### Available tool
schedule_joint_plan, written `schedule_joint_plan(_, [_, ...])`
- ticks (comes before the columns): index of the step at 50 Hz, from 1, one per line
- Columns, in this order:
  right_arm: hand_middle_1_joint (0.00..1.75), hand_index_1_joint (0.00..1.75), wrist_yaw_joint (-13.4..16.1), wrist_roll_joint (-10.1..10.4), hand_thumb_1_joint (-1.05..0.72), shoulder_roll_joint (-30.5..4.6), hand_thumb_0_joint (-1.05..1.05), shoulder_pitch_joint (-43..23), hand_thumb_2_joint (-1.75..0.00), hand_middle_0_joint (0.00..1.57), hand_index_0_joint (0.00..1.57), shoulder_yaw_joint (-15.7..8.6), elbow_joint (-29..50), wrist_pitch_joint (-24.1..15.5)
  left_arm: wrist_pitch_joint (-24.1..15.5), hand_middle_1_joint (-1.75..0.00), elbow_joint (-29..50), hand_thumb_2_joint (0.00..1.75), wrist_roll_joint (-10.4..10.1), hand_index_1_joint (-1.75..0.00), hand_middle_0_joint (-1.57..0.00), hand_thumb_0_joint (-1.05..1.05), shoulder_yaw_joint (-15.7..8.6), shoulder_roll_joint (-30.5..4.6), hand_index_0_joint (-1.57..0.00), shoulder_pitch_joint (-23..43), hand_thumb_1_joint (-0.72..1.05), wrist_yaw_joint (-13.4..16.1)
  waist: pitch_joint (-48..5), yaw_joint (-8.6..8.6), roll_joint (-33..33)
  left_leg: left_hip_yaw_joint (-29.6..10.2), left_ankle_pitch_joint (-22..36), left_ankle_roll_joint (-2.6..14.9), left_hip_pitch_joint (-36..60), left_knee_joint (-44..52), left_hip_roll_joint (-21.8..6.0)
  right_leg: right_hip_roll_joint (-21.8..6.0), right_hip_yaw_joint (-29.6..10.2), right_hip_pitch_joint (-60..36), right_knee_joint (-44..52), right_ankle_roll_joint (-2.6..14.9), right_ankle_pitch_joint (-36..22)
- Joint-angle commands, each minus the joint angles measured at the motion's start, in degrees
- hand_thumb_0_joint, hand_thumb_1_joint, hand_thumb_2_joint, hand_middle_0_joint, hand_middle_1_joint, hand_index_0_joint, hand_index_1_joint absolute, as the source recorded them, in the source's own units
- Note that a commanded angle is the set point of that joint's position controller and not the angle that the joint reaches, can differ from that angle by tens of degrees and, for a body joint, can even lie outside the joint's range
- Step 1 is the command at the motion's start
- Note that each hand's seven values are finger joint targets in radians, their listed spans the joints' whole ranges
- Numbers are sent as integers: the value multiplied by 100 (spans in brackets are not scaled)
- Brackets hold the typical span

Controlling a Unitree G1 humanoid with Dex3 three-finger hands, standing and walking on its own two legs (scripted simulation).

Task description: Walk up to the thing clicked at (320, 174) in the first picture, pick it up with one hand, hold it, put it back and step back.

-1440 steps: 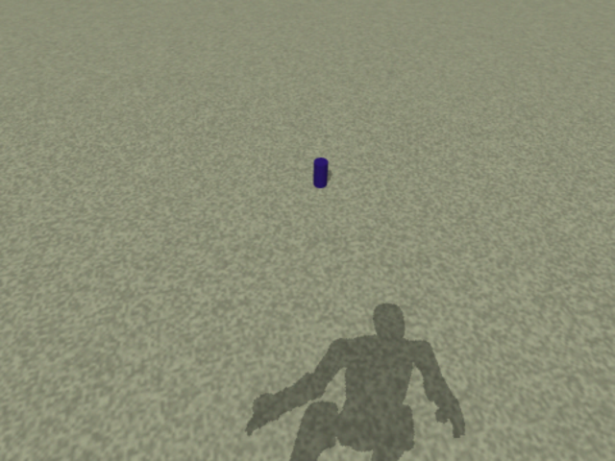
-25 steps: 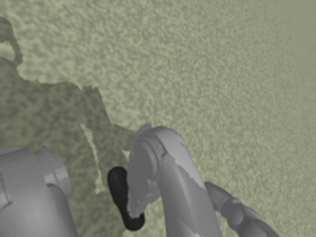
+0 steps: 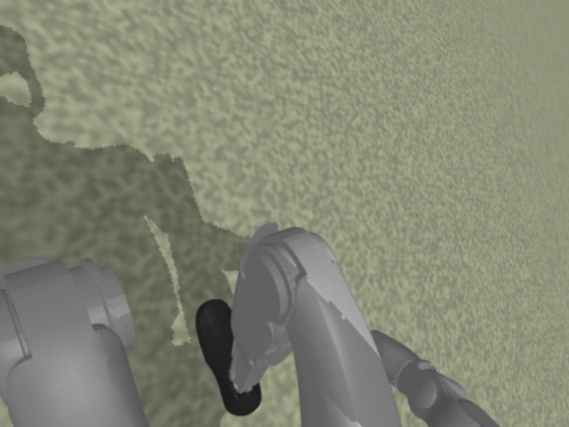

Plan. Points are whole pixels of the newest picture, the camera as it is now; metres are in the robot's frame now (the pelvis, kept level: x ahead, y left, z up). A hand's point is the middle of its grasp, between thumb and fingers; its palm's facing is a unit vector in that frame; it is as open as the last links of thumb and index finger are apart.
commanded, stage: withdraw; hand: left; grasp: from the side
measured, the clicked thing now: out of the picture +0.43 +0.33 -0.21
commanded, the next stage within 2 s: rise in 0.14 s
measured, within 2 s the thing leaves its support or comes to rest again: neither
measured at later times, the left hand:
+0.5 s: hand out of the picture +0.35 +0.42 -0.05, palm faces +0.44 -0.86 -0.27, open 17.5 cm
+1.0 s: hand out of the picture +0.24 +0.33 +0.15, palm faces +0.37 -0.81 -0.45, open 17.2 cm
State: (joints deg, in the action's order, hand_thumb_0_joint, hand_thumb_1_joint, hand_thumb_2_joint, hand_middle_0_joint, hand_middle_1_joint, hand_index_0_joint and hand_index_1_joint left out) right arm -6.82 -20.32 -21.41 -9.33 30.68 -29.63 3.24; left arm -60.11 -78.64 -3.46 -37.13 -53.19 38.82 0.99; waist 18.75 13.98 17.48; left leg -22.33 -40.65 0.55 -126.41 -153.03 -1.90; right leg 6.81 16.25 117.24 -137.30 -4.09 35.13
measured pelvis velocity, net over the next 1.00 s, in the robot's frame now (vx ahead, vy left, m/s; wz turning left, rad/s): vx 0.04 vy -0.02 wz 0.26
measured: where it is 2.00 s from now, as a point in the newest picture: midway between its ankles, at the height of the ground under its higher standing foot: (166, 416)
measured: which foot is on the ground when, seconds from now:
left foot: down 0.00-1.00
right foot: down 0.00-1.00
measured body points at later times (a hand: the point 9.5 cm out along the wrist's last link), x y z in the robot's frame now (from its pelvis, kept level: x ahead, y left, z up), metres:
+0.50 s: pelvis +0.01 -0.01 +0.06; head +0.17 +0.16 +0.44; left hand +0.32 +0.46 -0.03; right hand +0.22 -0.22 -0.01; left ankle +0.08 +0.12 -0.25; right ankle +0.14 -0.12 -0.25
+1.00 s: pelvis +0.04 -0.02 +0.25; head +0.20 +0.05 +0.66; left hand +0.22 +0.37 +0.18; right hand +0.28 -0.22 +0.13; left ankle +0.08 +0.12 -0.25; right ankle +0.14 -0.12 -0.25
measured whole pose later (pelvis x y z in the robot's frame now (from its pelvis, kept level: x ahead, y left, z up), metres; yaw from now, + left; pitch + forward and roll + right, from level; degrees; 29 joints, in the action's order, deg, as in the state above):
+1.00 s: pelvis +0.04 -0.02 +0.25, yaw +15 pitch +30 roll -4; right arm 4.5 2.9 -13.5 5.6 0.7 -30.0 4.7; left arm 2.7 -22.5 1.2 -14.4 -23.7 1.1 5.4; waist -9.0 2.2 0.1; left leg -3.9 -35.5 -0.8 -94.9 -100.4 -2.2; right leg 1.1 3.1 92.1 -98.4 0.3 36.2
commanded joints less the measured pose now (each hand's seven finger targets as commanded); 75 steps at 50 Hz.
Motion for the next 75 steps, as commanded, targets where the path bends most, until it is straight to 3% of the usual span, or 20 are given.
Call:
schedule_joint_plan(1, [30,30,148,85,-91,-2111,0,398,-90,20,20,-986,19,174,-155,-7,2020,7,-112,-6,-7,0,-351,-1980,-8,1106,-61,-206,-4164,184,-4611,561,1343,-332,3129,2334,-463,36,331,-1494,784,510,-1166])
schedule_joint_plan(2, [30,30,152,160,-91,-2036,0,531,-90,20,20,-1028,-149,223,42,-6,1772,7,-162,-6,-7,0,-67,-1525,-8,897,-61,-375,-3979,228,-4535,573,1130,-324,2994,2438,-448,23,311,-1304,830,519,-998])
schedule_joint_plan(7, [30,30,234,521,-90,-1915,0,578,-90,20,20,-1314,-8,181,909,-5,1314,3,-488,-4,-6,0,487,-468,-8,-26,-61,-1044,-3606,144,-3516,679,558,-153,2043,2548,-366,-2,268,-1015,1061,495,-648])
schedule_joint_plan(12, [30,30,259,828,-88,-1784,0,767,-89,20,20,-1620,-46,-1,1098,-5,2277,1,-913,-2,-3,0,517,-195,-7,818,-58,-1325,-3950,46,-3313,659,54,-72,2034,2624,-286,-63,178,-643,1106,513,-337])
schedule_joint_plan(13, [30,30,267,851,-84,-1754,0,795,-89,20,20,-1665,-63,-34,1119,0,2282,4,-854,0,-5,0,604,-118,-5,886,-50,-1324,-3899,87,-3291,639,-101,-74,2057,2679,-291,-81,158,-579,1129,518,-241])
schedule_joint_plan(14, [30,30,333,1096,-92,-1680,0,1116,-92,20,20,-2146,-330,43,1597,-8,2310,7,183,-7,-8,0,253,-1594,-8,395,-54,-1062,-4533,-454,-3994,872,119,-89,2758,3080,-276,-154,-42,-576,1301,570,-223])
schedule_joint_plan(16, [30,30,313,1215,-96,-1503,0,1175,-92,20,20,-2175,-128,97,1982,-9,2663,7,83,-9,-9,0,719,-624,-8,1131,-56,-973,-4850,-201,-4269,809,226,-151,2993,3349,-337,-176,-91,-420,1239,596,-337])
schedule_joint_plan(19, [30,30,364,1402,-100,-1443,0,1302,-94,20,20,-2399,-67,170,2489,-7,3024,8,316,-9,-10,0,417,-1065,-8,476,-60,-728,-5055,-592,-4598,940,285,-194,3347,3743,-329,-226,-242,-411,1379,628,-270])
schedule_joint_plan(21, [30,30,393,1498,-102,-1347,0,1525,-94,20,20,-2553,-76,263,2804,-8,3861,8,455,-9,-11,0,115,-1620,-9,768,-61,-595,-5481,-809,-4855,1106,558,-182,3482,3778,-279,-245,-394,-478,1456,670,-359])
schedule_joint_plan(23, [30,30,418,1599,-90,-1157,0,1645,-90,20,20,-2654,-73,326,3166,-6,4125,8,546,-6,-6,0,394,-1242,-6,568,-50,-510,-5460,-788,-4911,1231,456,-147,3462,3963,-250,-265,-495,-505,1574,697,-320])
schedule_joint_plan(27, [30,30,488,1817,-90,-949,0,1688,-90,20,20,-2942,12,365,3940,-6,3923,7,592,-6,-6,0,659,-306,-6,-689,-52,-363,-5368,-974,-3927,1408,361,-34,3155,4209,-141,-292,-643,-664,2104,698,-167])
schedule_joint_plan(31, [30,30,518,2045,-90,-854,0,1752,-90,20,20,-3304,165,395,4616,-6,4399,6,553,-6,-5,0,1291,858,-5,-1524,-54,-306,-5512,-987,-3115,1373,104,14,3391,4740,-109,-349,-745,-781,2628,674,53])
schedule_joint_plan(34, [30,30,598,2167,-90,-790,0,1855,-90,20,20,-3422,296,400,5021,-6,5225,8,539,-6,-5,0,1352,754,-5,-1794,-51,-170,-5977,-1020,-2592,1452,378,75,3747,4976,-69,-383,-873,-1563,3169,623,-122])
schedule_joint_plan(38, [30,30,755,2266,-90,-609,0,1896,-90,20,20,-3477,463,344,5398,-6,6406,8,513,-6,-6,0,1288,572,-5,-2033,-50,89,-6418,-1168,-2378,1679,555,131,4307,5485,-28,-419,-1136,-2656,3884,580,-262])
schedule_joint_plan(42, [30,30,979,2301,-90,-392,0,1853,-90,20,20,-3452,564,193,5723,-6,6694,9,506,-6,-6,0,1253,695,-6,-2648,-48,378,-6231,-1247,-2311,1909,436,156,4636,6076,23,-471,-1431,-3651,4720,550,-41])
schedule_joint_plan(48, [30,30,1287,2308,-90,-112,0,1905,-90,20,20,-3381,524,-78,6067,-6,6635,7,438,-6,-5,0,1719,1552,-5,-3511,-53,646,-5701,-1247,-2333,2089,1008,142,5479,6814,71,-531,-1590,-4667,5670,550,-518])
schedule_joint_plan(53, [30,30,1425,2300,-90,1,0,2041,-90,20,20,-3344,466,-312,6389,-6,6536,7,395,-6,-5,0,2297,2307,-5,-3887,-53,781,-5070,-1063,-2084,2128,1365,142,6183,7514,77,-570,-1637,-5505,6544,513,-926])
schedule_joint_plan(63, [30,30,1657,2305,-90,131,0,2196,-90,20,20,-3267,663,-595,7012,-5,7238,5,338,-5,-5,0,2741,2762,-5,-4799,-56,1037,-4389,-1204,-2172,2147,2219,52,8024,9073,114,-606,-1485,-7182,7947,487,-1738])
schedule_joint_plan(68, [30,30,1778,2254,-90,212,0,2314,-90,20,20,-3228,822,-692,7294,-6,8018,6,285,-6,-5,0,3198,3215,-5,-5542,-54,1086,-4037,-1195,-2431,2135,2614,-42,8941,9833,93,-541,-1319,-7768,8437,506,-2036])
schedule_joint_plan(75, [30,30,1863,2221,-90,279,0,2216,-90,20,20,-3171,1135,-882,7489,-5,8954,5,254,-5,-5,0,3468,3410,-5,-6208,-56,1053,-3198,-1213,-2187,1980,2229,-43,9233,10574,49,-447,-1118,-8080,8973,495,-1659])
